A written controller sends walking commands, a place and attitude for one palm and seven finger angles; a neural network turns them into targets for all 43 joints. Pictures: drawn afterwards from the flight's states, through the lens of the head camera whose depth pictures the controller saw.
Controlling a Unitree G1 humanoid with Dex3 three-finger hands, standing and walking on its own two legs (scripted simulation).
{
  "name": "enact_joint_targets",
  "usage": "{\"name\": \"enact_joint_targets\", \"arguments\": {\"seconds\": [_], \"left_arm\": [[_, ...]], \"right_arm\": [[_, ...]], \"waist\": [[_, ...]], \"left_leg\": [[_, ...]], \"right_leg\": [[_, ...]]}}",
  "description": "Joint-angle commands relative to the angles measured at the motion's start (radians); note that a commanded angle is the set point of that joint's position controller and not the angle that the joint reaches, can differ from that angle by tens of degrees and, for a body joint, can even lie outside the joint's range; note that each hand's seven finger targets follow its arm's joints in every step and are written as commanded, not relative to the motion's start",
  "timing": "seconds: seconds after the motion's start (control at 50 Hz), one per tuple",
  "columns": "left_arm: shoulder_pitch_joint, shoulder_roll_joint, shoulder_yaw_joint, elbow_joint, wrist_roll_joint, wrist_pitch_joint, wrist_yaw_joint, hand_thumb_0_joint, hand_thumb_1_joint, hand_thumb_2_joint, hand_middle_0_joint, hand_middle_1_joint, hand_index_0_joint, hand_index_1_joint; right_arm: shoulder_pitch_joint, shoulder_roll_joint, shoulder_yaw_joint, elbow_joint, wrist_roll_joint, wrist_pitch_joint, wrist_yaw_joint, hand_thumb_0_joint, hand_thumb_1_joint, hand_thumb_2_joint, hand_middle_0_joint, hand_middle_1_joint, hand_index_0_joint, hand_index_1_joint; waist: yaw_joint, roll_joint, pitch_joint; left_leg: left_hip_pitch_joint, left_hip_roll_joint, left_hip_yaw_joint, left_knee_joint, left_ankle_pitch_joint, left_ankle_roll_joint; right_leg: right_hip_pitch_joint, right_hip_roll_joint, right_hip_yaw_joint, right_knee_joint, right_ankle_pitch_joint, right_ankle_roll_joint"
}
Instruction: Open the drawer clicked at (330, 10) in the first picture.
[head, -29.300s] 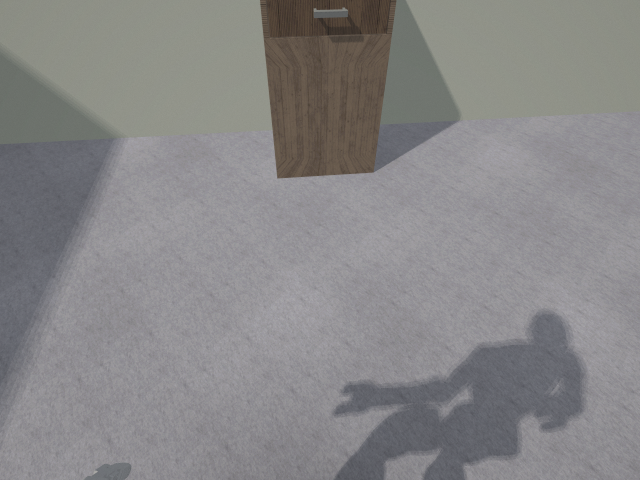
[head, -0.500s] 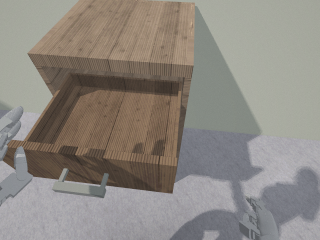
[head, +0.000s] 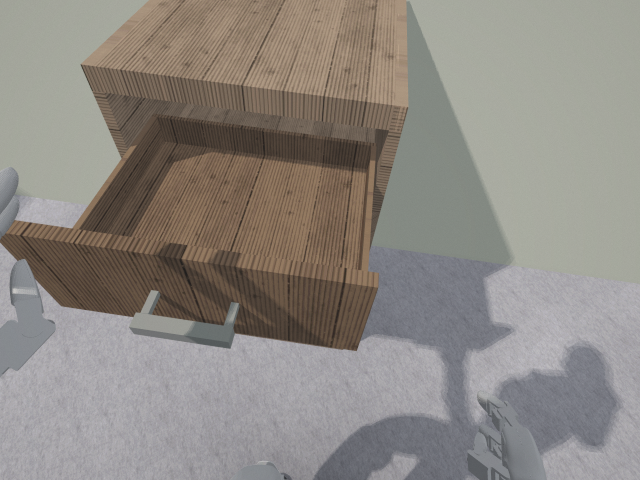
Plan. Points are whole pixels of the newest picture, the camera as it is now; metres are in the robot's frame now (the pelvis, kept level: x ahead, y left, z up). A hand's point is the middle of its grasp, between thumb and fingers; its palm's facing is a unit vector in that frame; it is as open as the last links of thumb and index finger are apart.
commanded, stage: step back with the hand held close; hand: left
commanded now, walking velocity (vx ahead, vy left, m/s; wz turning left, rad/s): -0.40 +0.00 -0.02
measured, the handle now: (188, 317) +0.30 +0.19 +0.01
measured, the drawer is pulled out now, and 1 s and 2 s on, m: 0.29 0.29 0.29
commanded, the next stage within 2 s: stop stepping back and stand still in 0.56 s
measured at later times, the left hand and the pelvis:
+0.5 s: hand (40, 416) +0.14 +0.21 +0.18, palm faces +0.30 -0.82 -0.48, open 7.4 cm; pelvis -0.07 -0.02 +0.01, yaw +0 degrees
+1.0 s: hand out of the picture -0.01 +0.17 +0.19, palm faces +0.37 -0.81 -0.45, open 7.4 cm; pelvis -0.20 -0.06 +0.01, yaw +1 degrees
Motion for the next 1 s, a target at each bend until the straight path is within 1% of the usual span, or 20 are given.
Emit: {"name": "enact_joint_targets", "arguments": {"seconds": [0.0, 0.1, 0.2, 0.24, 0.28, 0.3, 0.4, 0.44, 0.46, 0.5, 0.62, 0.7, 0.72, 0.74, 0.76, 0.8, 0.84, 0.9, 0.94, 0.98], "left_arm": [[-0.002, 0.165, 0.159, -0.21, 0.016, -0.068, 0.015, 0.0, 0.9, 0.9, -0.2, -0.3, -0.2, -0.3], [0.044, 0.143, 0.127, -0.217, -0.011, -0.075, -0.01, 0.0, 0.9, 0.9, -0.2, -0.3, -0.2, -0.3], [0.03, 0.161, 0.138, -0.209, -0.026, -0.086, -0.041, 0.0, 0.9, 0.9, -0.2, -0.3, -0.2, -0.3], [0.056, 0.165, 0.139, -0.193, -0.042, -0.077, -0.054, 0.0, 0.9, 0.9, -0.2, -0.3, -0.2, -0.3], [0.078, 0.206, 0.173, -0.173, -0.055, -0.071, -0.038, 0.0, 0.9, 0.9, -0.2, -0.3, -0.2, -0.3], [0.068, 0.184, 0.157, -0.151, -0.048, -0.06, -0.029, 0.0, 0.9, 0.9, -0.2, -0.3, -0.2, -0.3], [0.053, 0.152, 0.141, -0.108, 0.001, -0.034, -0.001, 0.0, 0.9, 0.9, -0.2, -0.3, -0.2, -0.3], [0.018, 0.164, 0.116, -0.21, -0.003, -0.046, -0.005, 0.0, 0.9, 0.9, -0.2, -0.3, -0.2, -0.3], [0.023, 0.172, 0.122, -0.238, -0.002, -0.058, -0.015, 0.0, 0.9, 0.9, -0.2, -0.3, -0.2, -0.3], [0.101, 0.146, 0.118, -0.224, -0.007, -0.053, -0.023, 0.0, 0.9, 0.9, -0.2, -0.3, -0.2, -0.3], [0.064, 0.128, 0.107, -0.286, -0.015, -0.045, -0.023, 0.0, 0.9, 0.9, -0.2, -0.3, -0.2, -0.3], [0.103, 0.145, 0.142, -0.173, -0.025, -0.027, -0.023, 0.0, 0.9, 0.9, -0.2, -0.3, -0.2, -0.3], [0.073, 0.17, 0.15, -0.16, -0.024, -0.027, -0.021, 0.0, 0.9, 0.9, -0.2, -0.3, -0.2, -0.3], [0.046, 0.185, 0.154, -0.141, -0.028, -0.016, -0.014, 0.0, 0.9, 0.9, -0.2, -0.3, -0.2, -0.3], [0.024, 0.148, 0.123, -0.131, -0.033, 0.001, -0.008, 0.0, 0.9, 0.9, -0.2, -0.3, -0.2, -0.3], [0.035, 0.125, 0.112, -0.082, -0.03, 0.012, 0.003, 0.0, 0.9, 0.9, -0.2, -0.3, -0.2, -0.3], [0.022, 0.124, 0.096, -0.053, -0.006, 0.01, 0.01, 0.0, 0.9, 0.9, -0.2, -0.3, -0.2, -0.3], [0.02, 0.12, 0.072, -0.066, 0.025, -0.003, 0.015, 0.0, 0.9, 0.9, -0.2, -0.3, -0.2, -0.3], [0.025, 0.119, 0.056, -0.148, 0.022, -0.021, 0.016, 0.0, 0.9, 0.9, -0.2, -0.3, -0.2, -0.3], [0.022, 0.151, 0.072, -0.224, 0.016, -0.043, 0.009, 0.0, 0.9, 0.9, -0.2, -0.3, -0.2, -0.3]], "right_arm": [[-0.116, -0.124, -0.055, -0.179, -0.012, -0.077, -0.007, 0.0, -0.9, -0.9, 0.2, 0.3, 0.2, 0.3], [-0.084, -0.121, -0.058, -0.137, -0.02, -0.1, 0.014, 0.0, -0.9, -0.9, 0.2, 0.3, 0.2, 0.3], [-0.106, -0.132, -0.051, -0.119, -0.018, -0.096, 0.027, 0.0, -0.9, -0.9, 0.2, 0.3, 0.2, 0.3], [-0.117, -0.13, -0.068, -0.137, 0.01, -0.089, 0.025, 0.0, -0.9, -0.9, 0.2, 0.3, 0.2, 0.3], [-0.115, -0.113, -0.074, -0.135, 0.028, -0.066, 0.014, 0.0, -0.9, -0.9, 0.2, 0.3, 0.2, 0.3], [-0.148, -0.088, -0.072, -0.127, 0.02, -0.047, 0.01, 0.0, -0.9, -0.9, 0.2, 0.3, 0.2, 0.3], [-0.168, -0.057, -0.027, -0.12, -0.007, -0.007, -0.03, 0.0, -0.9, -0.9, 0.2, 0.3, 0.2, 0.3], [-0.142, -0.103, -0.063, -0.134, -0.001, -0.013, -0.029, 0.0, -0.9, -0.9, 0.2, 0.3, 0.2, 0.3], [-0.125, -0.108, -0.082, -0.144, 0.006, -0.026, -0.013, 0.0, -0.9, -0.9, 0.2, 0.3, 0.2, 0.3], [-0.121, -0.083, -0.078, -0.139, -0.018, -0.055, 0.011, 0.0, -0.9, -0.9, 0.2, 0.3, 0.2, 0.3], [-0.102, -0.11, -0.074, -0.115, -0.019, -0.092, 0.035, 0.0, -0.9, -0.9, 0.2, 0.3, 0.2, 0.3], [-0.105, -0.118, -0.06, -0.15, 0.007, -0.073, 0.032, 0.0, -0.9, -0.9, 0.2, 0.3, 0.2, 0.3], [-0.098, -0.106, -0.057, -0.159, 0.011, -0.06, 0.031, 0.0, -0.9, -0.9, 0.2, 0.3, 0.2, 0.3], [-0.094, -0.099, -0.062, -0.165, 0.021, -0.049, 0.022, 0.0, -0.9, -0.9, 0.2, 0.3, 0.2, 0.3], [-0.088, -0.101, -0.07, -0.147, 0.025, -0.045, 0.016, 0.0, -0.9, -0.9, 0.2, 0.3, 0.2, 0.3], [-0.097, -0.083, -0.049, -0.118, 0.006, -0.034, 0.011, 0.0, -0.9, -0.9, 0.2, 0.3, 0.2, 0.3], [-0.13, -0.089, -0.04, -0.119, -0.001, -0.035, 0.0, 0.0, -0.9, -0.9, 0.2, 0.3, 0.2, 0.3], [-0.108, -0.101, -0.042, -0.11, -0.006, -0.062, -0.002, 0.0, -0.9, -0.9, 0.2, 0.3, 0.2, 0.3], [-0.073, -0.118, -0.05, -0.12, -0.012, -0.091, 0.002, 0.0, -0.9, -0.9, 0.2, 0.3, 0.2, 0.3], [-0.08, -0.157, -0.077, -0.154, -0.01, -0.105, 0.006, 0.0, -0.9, -0.9, 0.2, 0.3, 0.2, 0.3]], "waist": [[0.005, 0.255, -0.138], [0.011, 0.157, -0.212], [0.024, 0.173, -0.273], [0.018, 0.022, -0.303], [-0.004, -0.176, -0.254], [-0.002, -0.185, -0.188], [-0.021, -0.117, -0.15], [-0.017, 0.059, -0.211], [-0.001, 0.147, -0.278], [0.008, 0.278, -0.302], [0.009, 0.23, -0.214], [0.008, 0.117, -0.15], [-0.007, -0.036, -0.116], [-0.015, -0.221, -0.102], [-0.009, -0.272, -0.096], [-0.04, -0.158, -0.113], [-0.031, -0.166, -0.078], [-0.017, -0.151, -0.046], [-0.013, -0.024, -0.06], [0.004, 0.18, -0.094]], "left_leg": [[-0.182, 0.283, -0.317, -0.428, -0.336, 0.061], [0.158, 0.273, -0.247, -0.276, 0.242, 0.063], [0.279, 0.236, -0.178, -0.187, 0.417, 0.034], [0.306, 0.143, -0.081, -0.08, 0.198, -0.02], [0.25, -0.002, -0.008, 0.225, -0.14, -0.068], [0.123, -0.01, -0.043, 0.366, -0.235, -0.068], [0.013, 0.024, -0.024, -0.116, -0.139, -0.061], [0.217, 0.164, -0.097, -0.281, 0.531, -0.012], [0.359, 0.257, -0.127, -0.214, 0.796, 0.017], [0.407, 0.337, -0.212, -0.201, 0.945, 0.08], [0.29, 0.298, -0.145, -0.231, 0.653, 0.058], [0.081, 0.191, -0.066, -0.187, -0.12, 0.004], [0.057, 0.09, 0.002, -0.061, -0.285, -0.041], [0.077, -0.004, 0.023, 0.207, -0.292, -0.072], [0.085, -0.009, -0.036, 0.415, -0.252, -0.06], [0.072, 0.017, -0.076, 0.433, -0.221, -0.059], [0.118, 0.019, -0.022, 0.259, -0.222, -0.046], [0.218, 0.009, 0.026, -0.104, -0.225, -0.004], [0.241, 0.043, 0.005, -0.35, -0.185, 0.025], [0.256, 0.168, -0.134, -0.357, -0.048, 0.063]], "right_leg": [[0.247, -0.007, 0.072, 0.209, -0.138, 0.012], [0.107, -0.006, 0.066, 0.071, -0.178, 0.01], [0.175, -0.014, 0.062, -0.15, 0.04, 0.003], [0.137, -0.079, 0.082, -0.186, 0.156, -0.027], [-0.033, -0.331, 0.304, -0.308, 0.179, -0.138], [-0.022, -0.385, 0.321, -0.295, 0.319, -0.177], [0.294, -0.246, 0.138, -0.064, 0.84, -0.074], [0.227, -0.132, 0.068, 0.057, 0.585, 0.023], [0.116, -0.087, 0.069, 0.115, 0.195, 0.029], [-0.011, -0.034, 0.081, 0.219, -0.236, 0.021], [0.062, -0.02, 0.045, 0.126, -0.146, 0.021], [0.258, -0.06, 0.03, -0.184, -0.009, 0.026], [0.213, -0.145, 0.115, -0.292, -0.039, -0.02], [0.034, -0.315, 0.376, -0.41, -0.263, -0.112], [-0.033, -0.39, 0.435, -0.432, -0.251, -0.154], [0.007, -0.352, 0.317, -0.35, -0.172, -0.145], [-0.01, -0.295, 0.231, -0.367, -0.25, -0.098], [0.031, -0.267, 0.215, -0.38, -0.297, -0.07], [0.145, -0.195, 0.18, -0.278, -0.24, -0.037], [0.179, -0.077, 0.08, -0.069, -0.071, 0.0]]}}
